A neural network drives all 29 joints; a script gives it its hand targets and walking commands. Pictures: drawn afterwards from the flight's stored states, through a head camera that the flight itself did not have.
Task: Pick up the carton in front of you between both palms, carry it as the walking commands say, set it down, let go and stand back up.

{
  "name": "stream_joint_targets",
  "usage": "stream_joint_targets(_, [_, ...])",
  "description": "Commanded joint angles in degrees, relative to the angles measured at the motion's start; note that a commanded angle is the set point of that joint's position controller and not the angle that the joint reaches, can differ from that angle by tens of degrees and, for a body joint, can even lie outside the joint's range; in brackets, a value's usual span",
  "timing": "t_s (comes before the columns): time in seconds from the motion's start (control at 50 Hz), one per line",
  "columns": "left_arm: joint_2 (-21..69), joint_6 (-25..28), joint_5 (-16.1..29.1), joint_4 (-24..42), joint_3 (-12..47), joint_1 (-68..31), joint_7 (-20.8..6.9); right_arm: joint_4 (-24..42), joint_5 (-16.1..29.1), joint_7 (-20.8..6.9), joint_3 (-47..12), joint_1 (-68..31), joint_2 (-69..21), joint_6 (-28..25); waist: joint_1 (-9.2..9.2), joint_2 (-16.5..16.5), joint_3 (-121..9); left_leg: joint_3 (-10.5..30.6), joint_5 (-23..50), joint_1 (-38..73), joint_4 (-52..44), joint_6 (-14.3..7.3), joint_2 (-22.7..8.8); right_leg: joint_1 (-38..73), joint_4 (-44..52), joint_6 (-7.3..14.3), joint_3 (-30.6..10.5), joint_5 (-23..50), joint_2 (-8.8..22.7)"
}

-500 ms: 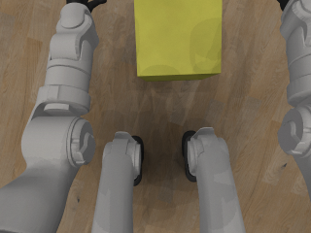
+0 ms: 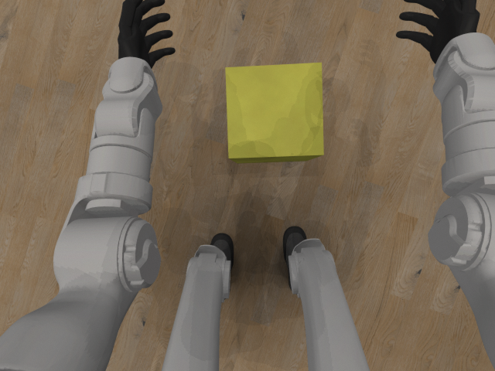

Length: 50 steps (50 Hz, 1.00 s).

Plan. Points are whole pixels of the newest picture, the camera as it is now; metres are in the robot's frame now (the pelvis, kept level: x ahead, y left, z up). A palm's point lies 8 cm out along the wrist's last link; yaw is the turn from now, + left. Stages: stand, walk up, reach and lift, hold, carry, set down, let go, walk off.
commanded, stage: let go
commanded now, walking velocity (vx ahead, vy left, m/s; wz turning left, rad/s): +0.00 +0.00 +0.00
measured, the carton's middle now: (272, 121) +0.52 -0.05 -0.49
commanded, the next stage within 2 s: stand in 1.36 s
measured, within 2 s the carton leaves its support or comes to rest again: neither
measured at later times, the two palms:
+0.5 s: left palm (63, 157) +0.41 +0.18 +0.00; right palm out of the picture +0.40 -0.26 +0.00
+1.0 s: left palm out of the picture +0.26 +0.25 +0.09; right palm out of the picture +0.25 -0.22 +0.09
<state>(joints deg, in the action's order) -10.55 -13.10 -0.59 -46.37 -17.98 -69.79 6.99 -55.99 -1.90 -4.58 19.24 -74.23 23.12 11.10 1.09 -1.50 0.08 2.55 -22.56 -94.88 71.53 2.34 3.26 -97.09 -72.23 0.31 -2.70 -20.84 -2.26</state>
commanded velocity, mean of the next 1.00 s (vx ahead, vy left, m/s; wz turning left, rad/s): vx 0.00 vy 0.00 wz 0.00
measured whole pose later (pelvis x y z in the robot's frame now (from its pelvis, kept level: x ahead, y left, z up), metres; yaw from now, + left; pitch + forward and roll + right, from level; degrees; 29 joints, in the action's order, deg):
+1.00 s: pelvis +0.09 +0.02 +0.16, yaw -2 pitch +1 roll +0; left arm -11.9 -2.6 0.0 -25.6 -2.6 13.0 -3.3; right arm -26.1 -0.2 -4.2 3.1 12.7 12.2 2.4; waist 0.1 -0.5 2.7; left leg 3.3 -15.5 -10.9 25.2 -0.9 1.9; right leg -11.8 -24.1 -0.7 -3.2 -13.6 -0.9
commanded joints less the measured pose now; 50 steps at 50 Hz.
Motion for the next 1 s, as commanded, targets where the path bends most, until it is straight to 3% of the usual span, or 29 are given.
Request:
stream_joint_targets(0.0, [-4.16,1.44,-1.85,5.63,-0.85,-10.76,-0.62,5.28,-1.99,-0.36,1.45,-11.79,6.47,-1.57,1.57,3.17,-58.0,-5.52,14.46,25.75,-8.33,1.77,2.35,43.52,8.24,-1.65,3.77,24.08,-1.13])
stream_joint_targets(0.14, [-3.47,1.95,-6.31,11.62,0.57,5.16,-2.08,12.87,-6.2,-0.07,0.97,4.33,3.76,-1.92,1.73,3.24,-63.28,-5.72,20.67,33.63,-15.75,1.08,2.27,59.74,14.56,-1.25,2.73,34.22,-1.09])
stream_joint_targets(0.24, [-2.69,4.2,-5.42,17.34,3.9,17.5,-3.22,21.1,-4.28,0.13,-1.58,16.71,1.13,-3.57,1.36,4.47,-59.83,-4.81,22.6,35.88,-20.83,0.19,2.03,68.52,19.07,-1.06,1.07,39.45,-0.35])
stream_joint_targets(0.34, [-2.18,7.01,-4.06,18.27,5.43,29.27,-4.67,23.57,-1.81,-0.44,-3.61,29.25,-1.62,-6.13,0.69,4.84,-52.96,-3.56,22.65,39.25,-25.36,-0.18,1.23,72.81,23.24,-1.03,-0.22,40.34,0.67])
stream_joint_targets(0.52, [-1.92,11.68,-2.75,17.54,8.22,50.2,-6.63,23.39,0.39,-0.02,-7.09,51.63,-4.1,-10.69,0.01,2.64,-39.27,-2.06,23.67,54.42,-32.56,-0.27,-0.32,73.41,31.87,-1.37,0.09,33.48,0.89])
stream_joint_targets(0.76, [-3.93,14.49,0.15,23.32,12.5,72.81,-8.79,31.71,1.63,0.85,-12.04,76.34,-5.75,-13.12,-0.47,1.11,-18.86,-1.11,21.26,77.11,-44.35,-0.55,-1.3,83.77,44.35,-1.49,1.95,21.28,0.12])
stream_joint_targets(0.84, [-4.92,14.06,0.44,25.01,13.38,77.69,-9.42,34.01,1.72,0.89,-13.48,81.37,-5.79,-12.41,-0.9,0.73,-11.62,-1.1,21.62,81.97,-48.28,-0.6,-1.37,88.19,48.1,-1.52,2.44,20.0,-0.27])
stream_joint_targets(0.98, [-5.81,10.06,0.74,26.84,14.61,80.25,-10.6,36.06,1.65,0.29,-14.83,84.2,-5.22,-8.1,-0.99,-0.1,0.1,-0.89,15.01,83.87,-52.31,-1.04,-2.05,92.15,50.53,-1.19,3.28,13.72,-0.72])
